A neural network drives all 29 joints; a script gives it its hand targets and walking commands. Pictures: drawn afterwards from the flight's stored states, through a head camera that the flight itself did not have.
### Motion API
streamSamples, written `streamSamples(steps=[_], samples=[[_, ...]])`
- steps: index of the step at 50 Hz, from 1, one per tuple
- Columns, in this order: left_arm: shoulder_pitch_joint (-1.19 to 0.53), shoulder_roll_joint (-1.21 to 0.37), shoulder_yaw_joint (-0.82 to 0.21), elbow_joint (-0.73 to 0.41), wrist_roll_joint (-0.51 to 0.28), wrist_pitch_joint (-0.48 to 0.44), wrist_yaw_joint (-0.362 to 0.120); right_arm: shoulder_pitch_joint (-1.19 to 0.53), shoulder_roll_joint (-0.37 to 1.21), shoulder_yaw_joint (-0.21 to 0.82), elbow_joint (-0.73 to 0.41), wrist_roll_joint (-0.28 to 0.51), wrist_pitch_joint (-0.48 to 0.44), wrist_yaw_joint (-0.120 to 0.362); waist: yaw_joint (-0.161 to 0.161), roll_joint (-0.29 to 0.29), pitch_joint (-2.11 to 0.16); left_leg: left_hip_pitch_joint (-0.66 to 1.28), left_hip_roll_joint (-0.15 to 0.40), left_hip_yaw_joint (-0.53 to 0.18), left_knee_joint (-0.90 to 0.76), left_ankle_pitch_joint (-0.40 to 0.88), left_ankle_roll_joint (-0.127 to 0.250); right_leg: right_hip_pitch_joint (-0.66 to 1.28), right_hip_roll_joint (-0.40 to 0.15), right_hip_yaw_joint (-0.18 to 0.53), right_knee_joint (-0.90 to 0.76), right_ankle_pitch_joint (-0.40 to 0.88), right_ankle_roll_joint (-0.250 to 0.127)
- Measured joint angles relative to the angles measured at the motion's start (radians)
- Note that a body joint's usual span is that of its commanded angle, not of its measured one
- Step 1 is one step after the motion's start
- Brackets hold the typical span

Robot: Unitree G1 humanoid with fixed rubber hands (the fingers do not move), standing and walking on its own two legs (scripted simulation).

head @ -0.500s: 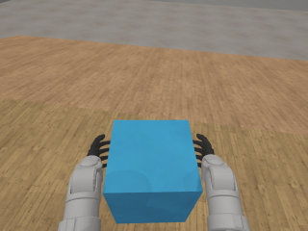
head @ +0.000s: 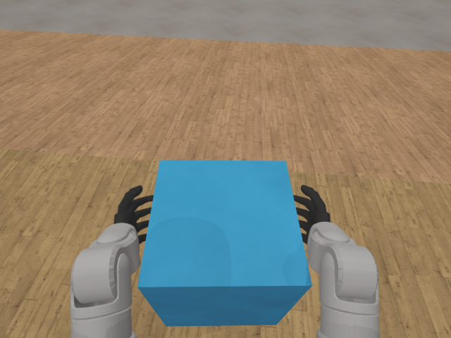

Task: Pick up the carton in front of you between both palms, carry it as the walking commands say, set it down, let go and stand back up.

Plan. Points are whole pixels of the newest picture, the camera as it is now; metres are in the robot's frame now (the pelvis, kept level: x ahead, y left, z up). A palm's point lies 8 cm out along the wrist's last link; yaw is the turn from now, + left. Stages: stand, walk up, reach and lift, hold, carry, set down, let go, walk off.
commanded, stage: carry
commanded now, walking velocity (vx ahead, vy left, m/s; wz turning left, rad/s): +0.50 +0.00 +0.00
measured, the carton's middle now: (222, 248) +0.27 +0.00 +0.01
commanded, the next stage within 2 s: none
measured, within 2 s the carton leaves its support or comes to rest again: neither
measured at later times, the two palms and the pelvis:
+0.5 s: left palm (140, 122) +0.58 +0.18 +0.06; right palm (265, 120) +0.58 -0.12 +0.06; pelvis +0.32 +0.04 -0.01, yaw -2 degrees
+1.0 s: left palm (163, 49) +0.91 +0.15 +0.08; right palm (257, 47) +0.93 -0.15 +0.08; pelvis +0.65 -0.01 +0.00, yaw +2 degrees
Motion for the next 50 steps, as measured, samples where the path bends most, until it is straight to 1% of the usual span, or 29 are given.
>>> streamSamples(steps=[1,2,3,5,6,7,8,12,16,18,19,20,21,22,23,24,25,27,29,32,37,40,43,45,46,47,48,49,50], samples=[[-0.009,-0.001,-0.015,0.002,0.002,-0.002,0.0,0.006,-0.002,-0.014,-0.023,0.003,0.005,0.0,-0.004,0.002,0.004,-0.02,0.014,0.002,0.083,-0.026,-0.001,0.019,0.001,-0.017,-0.002,0.068,-0.024],[-0.015,-0.002,-0.029,0.01,0.007,-0.004,0.0,0.01,-0.002,-0.028,-0.034,0.009,0.009,0.0,0.0,-0.003,0.004,-0.063,0.013,-0.009,0.206,-0.036,0.002,0.031,-0.001,-0.028,0.015,0.057,-0.043],[-0.019,-0.002,-0.037,0.013,0.013,0.001,0.0,0.01,-0.002,-0.038,-0.037,0.013,0.016,0.0,0.004,-0.017,0.003,-0.12,-0.002,-0.023,0.342,-0.044,0.013,0.051,-0.006,-0.029,0.017,0.023,-0.057],[-0.015,-0.002,-0.038,0.006,0.021,0.019,0.001,-0.001,-0.001,-0.042,-0.026,0.018,0.03,0.001,0.014,-0.045,0.002,-0.236,-0.026,-0.023,0.547,-0.034,0.037,0.102,-0.012,-0.025,-0.024,-0.017,-0.061],[-0.011,-0.001,-0.034,0.0,0.023,0.027,0.002,-0.008,0.0,-0.04,-0.018,0.018,0.035,0.001,0.02,-0.056,0.001,-0.286,-0.029,-0.015,0.589,-0.007,0.043,0.134,-0.015,-0.021,-0.06,-0.012,-0.046],[-0.008,-0.001,-0.029,-0.007,0.024,0.033,0.003,-0.014,0.001,-0.036,-0.009,0.018,0.037,0.003,0.027,-0.065,0.0,-0.327,-0.03,-0.005,0.592,0.023,0.043,0.168,-0.016,-0.015,-0.1,-0.004,-0.035],[-0.005,-0.001,-0.023,-0.013,0.025,0.038,0.003,-0.019,0.001,-0.032,-0.002,0.016,0.037,0.005,0.035,-0.073,0.0,-0.363,-0.03,0.004,0.569,0.053,0.042,0.202,-0.018,-0.009,-0.14,-0.002,-0.035],[-0.004,0.0,-0.006,-0.026,0.021,0.038,0.004,-0.029,0.004,-0.014,0.011,0.0,0.024,0.012,0.062,-0.086,0.0,-0.467,-0.032,0.029,0.385,0.162,0.033,0.328,-0.029,0.013,-0.249,-0.018,-0.027],[-0.007,0.0,-0.003,-0.016,0.015,0.027,-0.001,-0.013,0.002,-0.004,0.001,-0.012,0.014,0.015,0.066,-0.077,0.003,-0.491,-0.04,0.08,0.144,0.3,0.046,0.45,-0.036,0.02,-0.292,-0.082,0.002],[-0.005,0.0,-0.004,-0.01,0.015,0.025,-0.003,-0.005,0.001,-0.001,0.002,-0.015,0.012,0.015,0.065,-0.079,0.01,-0.461,-0.055,0.119,0.062,0.361,0.059,0.503,-0.048,0.026,-0.27,-0.138,0.02],[-0.002,0.0,-0.005,-0.008,0.017,0.025,-0.004,-0.004,0.001,0.0,0.006,-0.015,0.012,0.016,0.062,-0.079,0.015,-0.429,-0.065,0.14,0.027,0.366,0.064,0.517,-0.057,0.024,-0.221,-0.177,0.029],[0.003,0.001,-0.003,-0.006,0.018,0.024,-0.005,-0.006,0.001,0.003,0.015,-0.016,0.012,0.016,0.058,-0.076,0.019,-0.392,-0.072,0.154,0.007,0.381,0.079,0.512,-0.069,0.021,-0.13,-0.22,0.034],[0.003,0.003,0.004,0.004,0.019,0.02,-0.007,-0.008,0.002,0.008,0.035,-0.018,0.002,0.016,0.045,-0.092,0.024,-0.388,-0.08,0.165,0.051,0.383,0.111,0.474,-0.097,0.023,0.01,-0.205,0.032],[0.003,0.002,0.012,0.02,0.02,0.014,-0.008,-0.012,0.002,0.009,0.059,-0.02,-0.007,0.017,0.032,-0.097,0.031,-0.388,-0.082,0.171,0.096,0.341,0.135,0.404,-0.104,0.057,0.19,-0.19,0.027],[0.004,0.001,0.016,0.035,0.023,0.01,-0.009,-0.015,0.002,0.008,0.078,-0.021,-0.012,0.017,0.024,-0.093,0.04,-0.376,-0.08,0.173,0.112,0.299,0.149,0.32,-0.093,0.1,0.365,-0.173,0.021],[0.007,0.002,0.014,0.045,0.026,0.008,-0.008,-0.013,0.002,0.007,0.091,-0.02,-0.015,0.016,0.017,-0.086,0.05,-0.353,-0.079,0.174,0.101,0.271,0.155,0.238,-0.081,0.127,0.504,-0.152,0.011],[0.011,0.002,0.009,0.052,0.029,0.007,-0.008,-0.007,0.002,0.006,0.097,-0.018,-0.017,0.016,0.01,-0.079,0.058,-0.325,-0.078,0.172,0.073,0.265,0.148,0.163,-0.073,0.138,0.592,-0.123,0.002],[0.019,0.003,-0.005,0.057,0.033,0.002,-0.008,0.011,0.0,0.004,0.092,-0.012,-0.023,0.015,-0.001,-0.068,0.072,-0.266,-0.08,0.168,0.003,0.268,0.139,0.04,-0.074,0.135,0.633,-0.061,-0.009],[0.027,0.004,-0.019,0.053,0.035,-0.01,-0.009,0.028,-0.002,0.001,0.076,-0.007,-0.033,0.014,-0.009,-0.058,0.078,-0.207,-0.079,0.16,-0.064,0.267,0.136,-0.05,-0.083,0.121,0.574,-0.021,-0.008],[0.042,0.004,-0.038,0.04,0.037,-0.032,-0.009,0.047,-0.004,0.0,0.052,0.001,-0.05,0.014,-0.013,-0.047,0.072,-0.123,-0.076,0.142,-0.14,0.254,0.127,-0.139,-0.094,0.1,0.434,0.023,0.005],[0.069,0.006,-0.052,-0.017,0.036,-0.039,-0.006,0.056,-0.004,0.007,0.009,0.011,-0.053,0.015,0.0,-0.049,0.043,0.017,-0.075,0.122,-0.213,0.193,0.098,-0.194,-0.103,0.062,0.192,0.141,0.02],[0.069,0.006,-0.047,-0.062,0.028,-0.021,-0.001,0.044,-0.004,0.015,-0.021,0.011,-0.038,0.016,0.013,-0.052,0.027,0.101,-0.076,0.115,-0.226,0.132,0.076,-0.187,-0.096,0.029,0.084,0.2,0.013],[0.053,0.005,-0.035,-0.085,0.022,0.004,0.0,0.028,-0.002,0.019,-0.041,0.005,-0.014,0.016,0.019,-0.047,0.013,0.178,-0.072,0.105,-0.211,0.052,0.047,-0.148,-0.076,-0.013,0.002,0.229,-0.006],[0.029,0.004,-0.027,-0.08,0.018,0.02,0.0,0.014,-0.001,0.013,-0.048,-0.002,0.005,0.016,0.021,-0.04,0.009,0.202,-0.052,0.101,-0.119,-0.032,0.027,-0.082,-0.053,-0.052,-0.058,0.214,-0.017],[0.014,0.002,-0.028,-0.061,0.018,0.02,0.0,0.005,-0.004,0.003,-0.045,-0.004,0.011,0.016,0.027,-0.022,0.009,0.179,-0.024,0.1,-0.009,-0.077,0.023,-0.068,-0.039,-0.066,-0.039,0.222,-0.035],[-0.003,0.0,-0.028,-0.034,0.02,0.017,0.0,-0.005,-0.004,-0.011,-0.034,-0.005,0.016,0.016,0.035,-0.008,0.014,0.119,0.001,0.079,0.158,-0.052,0.028,-0.071,-0.033,-0.077,0.01,0.187,-0.058],[-0.019,-0.002,-0.026,-0.008,0.022,0.018,0.0,-0.012,-0.002,-0.024,-0.021,-0.007,0.02,0.016,0.041,-0.011,0.022,0.038,0.0,0.034,0.338,-0.033,0.03,-0.065,-0.035,-0.081,0.036,0.147,-0.075],[-0.028,-0.003,-0.023,0.01,0.023,0.021,0.0,-0.017,0.0,-0.033,-0.009,-0.009,0.024,0.017,0.045,-0.018,0.032,-0.046,-0.012,-0.005,0.497,-0.016,0.037,-0.046,-0.038,-0.083,0.033,0.12,-0.084],[-0.03,-0.003,-0.019,0.021,0.024,0.024,0.0,-0.02,0.003,-0.037,0.001,-0.011,0.028,0.017,0.046,-0.028,0.043,-0.125,-0.023,-0.028,0.615,0.007,0.046,-0.02,-0.04,-0.082,0.011,0.112,-0.08]])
